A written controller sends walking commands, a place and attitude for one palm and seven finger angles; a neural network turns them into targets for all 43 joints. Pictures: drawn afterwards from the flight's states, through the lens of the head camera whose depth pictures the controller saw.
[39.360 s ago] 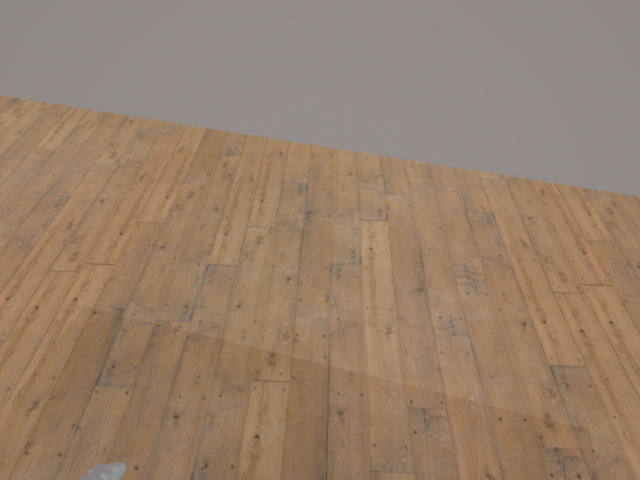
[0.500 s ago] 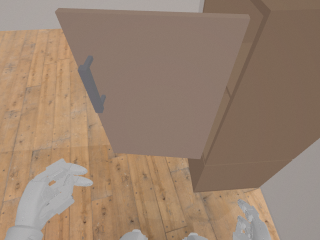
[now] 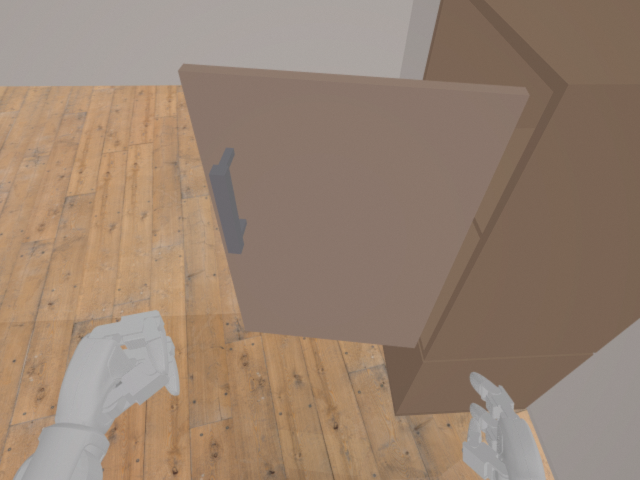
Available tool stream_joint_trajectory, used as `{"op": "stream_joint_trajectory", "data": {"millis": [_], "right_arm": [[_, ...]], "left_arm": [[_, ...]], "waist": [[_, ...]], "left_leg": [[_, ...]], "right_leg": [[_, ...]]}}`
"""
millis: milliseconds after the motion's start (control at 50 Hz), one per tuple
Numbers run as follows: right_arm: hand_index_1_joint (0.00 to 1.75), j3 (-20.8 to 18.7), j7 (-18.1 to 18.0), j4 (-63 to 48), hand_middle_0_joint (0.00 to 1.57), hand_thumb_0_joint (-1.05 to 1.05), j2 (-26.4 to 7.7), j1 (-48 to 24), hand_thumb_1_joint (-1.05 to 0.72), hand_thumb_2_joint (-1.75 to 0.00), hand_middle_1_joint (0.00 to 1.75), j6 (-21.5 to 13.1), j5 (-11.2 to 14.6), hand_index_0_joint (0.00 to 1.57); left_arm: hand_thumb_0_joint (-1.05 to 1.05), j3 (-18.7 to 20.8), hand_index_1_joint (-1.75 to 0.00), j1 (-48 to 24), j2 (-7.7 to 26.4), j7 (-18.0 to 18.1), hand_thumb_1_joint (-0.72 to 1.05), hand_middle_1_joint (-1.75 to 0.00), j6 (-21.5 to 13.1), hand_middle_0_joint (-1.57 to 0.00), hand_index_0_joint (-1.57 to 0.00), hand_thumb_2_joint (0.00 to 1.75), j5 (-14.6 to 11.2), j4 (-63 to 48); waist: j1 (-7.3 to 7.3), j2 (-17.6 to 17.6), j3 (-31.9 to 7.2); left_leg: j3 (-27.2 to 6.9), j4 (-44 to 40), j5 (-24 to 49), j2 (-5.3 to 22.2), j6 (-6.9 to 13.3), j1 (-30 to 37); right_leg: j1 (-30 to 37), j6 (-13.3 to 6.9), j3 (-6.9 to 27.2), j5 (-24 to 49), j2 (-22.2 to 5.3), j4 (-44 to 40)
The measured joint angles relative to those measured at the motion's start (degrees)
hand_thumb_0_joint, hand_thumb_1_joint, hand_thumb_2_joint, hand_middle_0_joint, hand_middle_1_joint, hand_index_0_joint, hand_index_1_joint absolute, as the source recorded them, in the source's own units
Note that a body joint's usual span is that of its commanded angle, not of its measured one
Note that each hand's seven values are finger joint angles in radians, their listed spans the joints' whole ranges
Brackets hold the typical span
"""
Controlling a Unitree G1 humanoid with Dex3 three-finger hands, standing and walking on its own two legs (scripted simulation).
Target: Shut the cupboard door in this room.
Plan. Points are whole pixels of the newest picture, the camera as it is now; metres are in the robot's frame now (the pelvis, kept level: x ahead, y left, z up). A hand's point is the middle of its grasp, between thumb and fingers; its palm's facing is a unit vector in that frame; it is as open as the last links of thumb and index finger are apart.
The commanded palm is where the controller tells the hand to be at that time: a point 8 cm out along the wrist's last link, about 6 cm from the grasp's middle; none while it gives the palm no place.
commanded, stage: raise the hand and make a fist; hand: left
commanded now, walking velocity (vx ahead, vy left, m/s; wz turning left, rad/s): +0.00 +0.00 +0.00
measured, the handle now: (232, 203) +0.44 +0.16 +0.11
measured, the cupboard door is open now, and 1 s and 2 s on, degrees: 81 81 81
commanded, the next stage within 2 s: bring the fist close to the handle in 0.60 s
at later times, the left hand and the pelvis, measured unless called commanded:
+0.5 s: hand (170, 344) +0.23 +0.18 +0.10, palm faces +0.00 -1.00 -0.06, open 3.1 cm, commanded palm +0.21 +0.23 +0.11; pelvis +0.00 -0.01 +0.02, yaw +0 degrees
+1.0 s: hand (191, 323) +0.26 +0.16 +0.11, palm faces -0.01 -1.00 -0.07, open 3.1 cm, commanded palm +0.24 +0.22 +0.11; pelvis +0.00 -0.03 +0.01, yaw +0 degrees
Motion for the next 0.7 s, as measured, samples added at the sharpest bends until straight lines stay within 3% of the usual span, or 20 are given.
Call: {"op": "stream_joint_trajectory", "data": {"millis": [160, 340, 700], "right_arm": [[0.3, 1.01, -0.2, 1.71, 0.2, 0.01, -0.11, 0.76, -0.9, -0.9, 0.3, -0.05, 0.12, 0.2], [0.3, 0.34, -0.65, 3.45, 0.2, 0.01, -1.18, 1.94, -0.9, -0.9, 0.3, -0.07, 0.36, 0.2], [0.3, -0.61, -0.45, 3.92, 0.2, 0.01, -1.68, 1.03, -0.91, -0.9, 0.3, -0.7, 0.19, 0.2]], "left_arm": [[0.02, 1.06, -1.48, -3.88, 0.59, -0.46, 0.9, -1.48, 3.37, -1.28, -1.28, 0.9, -0.07, 0.51], [0.02, 2.3, -1.49, -6.14, 0.72, -1.29, 0.9, -1.49, 6.31, -1.3, -1.29, 0.9, -0.81, 2.2], [0.02, 1.93, -1.5, -4.65, 0.11, -0.83, 0.9, -1.5, 3.36, -1.3, -1.3, 0.9, -0.6, 2.69]], "waist": [[0.46, 0.34, 0.92], [-0.14, 0.27, 1.59], [-0.25, 0.04, 1.73]], "left_leg": [[-0.14, -3.16, 1.2, -0.31, 0.06, 3.43], [0.3, -6.96, 2.77, -0.3, -0.22, 6.56], [-0.24, -6.99, 3.01, 0.45, -1.56, 6.71]], "right_leg": [[3.53, 0.18, -0.05, 1.16, -0.15, -3.2], [6.13, -0.06, 0.48, 2.47, -0.02, -6.25], [5.93, -1.44, -0.04, 2.07, 0.69, -5.45]]}}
